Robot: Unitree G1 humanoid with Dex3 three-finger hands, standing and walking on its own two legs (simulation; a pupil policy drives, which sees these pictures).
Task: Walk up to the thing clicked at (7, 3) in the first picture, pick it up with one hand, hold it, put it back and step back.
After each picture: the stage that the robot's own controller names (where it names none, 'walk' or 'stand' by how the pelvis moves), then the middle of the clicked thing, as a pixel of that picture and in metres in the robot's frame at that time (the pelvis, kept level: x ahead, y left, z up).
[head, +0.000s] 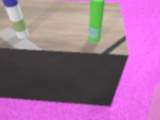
stand; (16, 17) +0.77 +0.41 +0.01
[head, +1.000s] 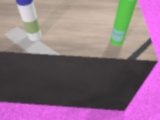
walk; (29, 16) +0.68 +0.28 +0.05
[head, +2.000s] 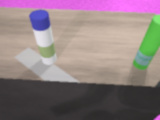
stand; (44, 40) +0.53 +0.20 +0.04
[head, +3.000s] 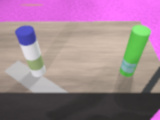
stand; (32, 53) +0.51 +0.25 +0.01
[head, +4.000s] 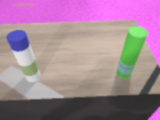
stand; (26, 59) +0.47 +0.27 +0.01
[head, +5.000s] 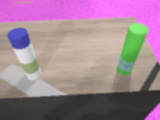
stand; (27, 56) +0.48 +0.27 +0.01
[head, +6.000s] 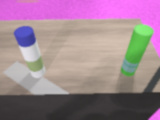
stand; (32, 54) +0.49 +0.25 +0.01
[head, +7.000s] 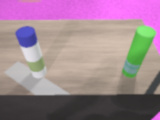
stand; (33, 55) +0.49 +0.24 +0.01
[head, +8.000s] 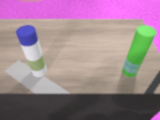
rise first; (33, 54) +0.49 +0.24 +0.01
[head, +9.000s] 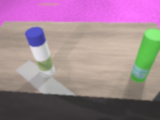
rise first; (42, 54) +0.50 +0.24 +0.01
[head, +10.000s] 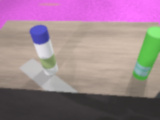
go down; (45, 52) +0.51 +0.23 +0.01
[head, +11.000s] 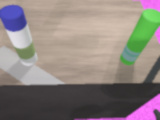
go down; (21, 40) +0.50 +0.21 +0.03
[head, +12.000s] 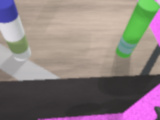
go down; (13, 33) +0.52 +0.22 +0.06
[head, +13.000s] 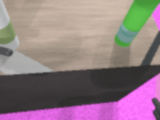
close in; out of the picture +0.51 +0.24 +0.09
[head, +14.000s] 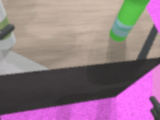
lift; out of the picture +0.52 +0.22 +0.10
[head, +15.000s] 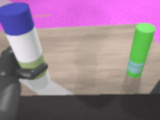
lift; (28, 52) +0.33 +0.17 +0.22
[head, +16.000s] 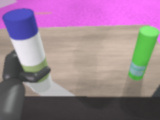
hold; (32, 56) +0.33 +0.17 +0.20
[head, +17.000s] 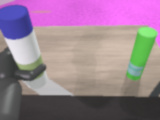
hold; (27, 53) +0.33 +0.18 +0.21
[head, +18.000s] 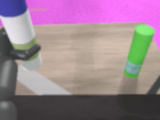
crouch; (22, 34) +0.39 +0.19 +0.23
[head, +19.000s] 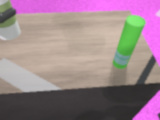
lower; out of the picture +0.50 +0.23 +0.25
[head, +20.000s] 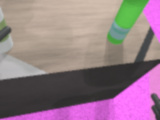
lower; out of the picture +0.52 +0.22 +0.10
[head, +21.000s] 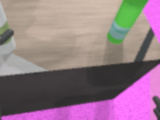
lower; out of the picture +0.51 +0.22 +0.10
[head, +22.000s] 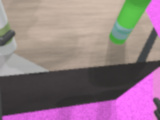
lower; out of the picture +0.51 +0.22 +0.10
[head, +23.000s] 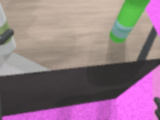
lower; out of the picture +0.51 +0.23 +0.10
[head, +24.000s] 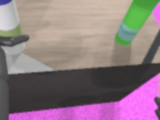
open; (6, 20) +0.50 +0.20 +0.10
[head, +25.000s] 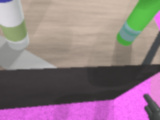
sink last; (10, 16) +0.50 +0.20 +0.09
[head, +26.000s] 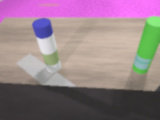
sink last; (48, 48) +0.51 +0.21 +0.06
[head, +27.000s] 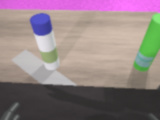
stand; (47, 45) +0.49 +0.20 +0.05
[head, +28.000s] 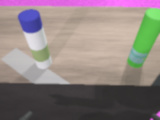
stand; (37, 42) +0.49 +0.21 +0.06
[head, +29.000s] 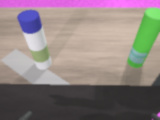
stand; (37, 43) +0.49 +0.21 +0.07
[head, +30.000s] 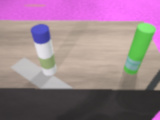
stand; (45, 52) +0.51 +0.20 +0.02
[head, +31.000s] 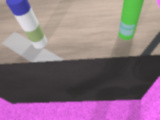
walk; (30, 24) +0.57 +0.28 +0.03
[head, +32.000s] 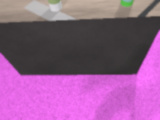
walk; out of the picture +0.86 +0.21 +0.03
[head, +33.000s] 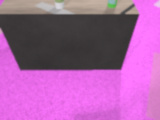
stand; out of the picture +1.15 +0.20 +0.03
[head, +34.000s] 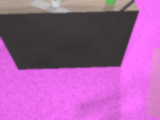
stand; out of the picture +1.11 +0.24 +0.01
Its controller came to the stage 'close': yes
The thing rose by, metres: 0.23
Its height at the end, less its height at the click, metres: +0.00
